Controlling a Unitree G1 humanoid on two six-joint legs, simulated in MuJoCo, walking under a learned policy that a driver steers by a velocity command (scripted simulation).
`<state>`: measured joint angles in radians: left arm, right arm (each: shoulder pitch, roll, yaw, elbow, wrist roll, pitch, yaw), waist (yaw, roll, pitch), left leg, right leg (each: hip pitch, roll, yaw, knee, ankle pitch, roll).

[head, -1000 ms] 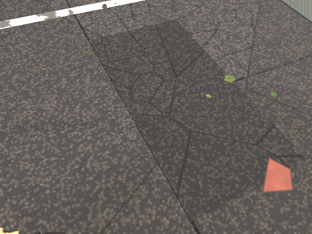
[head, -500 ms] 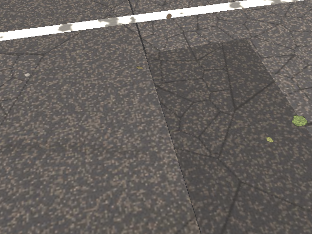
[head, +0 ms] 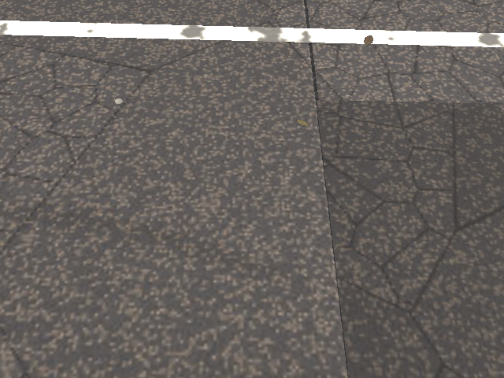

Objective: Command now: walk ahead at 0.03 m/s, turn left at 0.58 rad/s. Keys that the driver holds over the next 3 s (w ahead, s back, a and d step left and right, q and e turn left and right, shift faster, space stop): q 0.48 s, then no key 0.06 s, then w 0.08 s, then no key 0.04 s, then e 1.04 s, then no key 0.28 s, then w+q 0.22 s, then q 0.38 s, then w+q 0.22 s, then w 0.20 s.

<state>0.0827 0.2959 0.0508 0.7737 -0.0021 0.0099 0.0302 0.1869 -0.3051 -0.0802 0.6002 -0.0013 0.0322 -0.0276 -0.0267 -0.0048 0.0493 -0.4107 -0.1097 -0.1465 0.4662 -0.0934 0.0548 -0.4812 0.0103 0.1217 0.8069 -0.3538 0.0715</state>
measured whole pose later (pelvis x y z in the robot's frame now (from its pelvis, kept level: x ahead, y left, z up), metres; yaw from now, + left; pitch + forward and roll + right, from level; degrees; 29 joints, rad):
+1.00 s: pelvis +0.05 +0.00 -0.01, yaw +16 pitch +1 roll +1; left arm 0.19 0.29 0.06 0.75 -0.01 0.01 -0.02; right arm 0.19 -0.27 -0.06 0.71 0.00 0.02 -0.03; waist 0.01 0.01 0.02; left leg -0.18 0.00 0.09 0.55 -0.37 0.01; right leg -0.33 -0.02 -0.04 0.58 -0.25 -0.02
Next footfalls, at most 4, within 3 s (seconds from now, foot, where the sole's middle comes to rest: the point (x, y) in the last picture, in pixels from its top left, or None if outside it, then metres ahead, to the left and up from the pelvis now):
0.12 right None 0.07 -0.15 -0.77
0.54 left None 0.00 0.11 -0.77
0.98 right None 0.14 -0.08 -0.77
1.42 left None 0.13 0.16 -0.77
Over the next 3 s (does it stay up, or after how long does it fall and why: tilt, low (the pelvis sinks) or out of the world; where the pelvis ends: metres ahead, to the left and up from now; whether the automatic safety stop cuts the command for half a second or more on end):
stays up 0.31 0.02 0.00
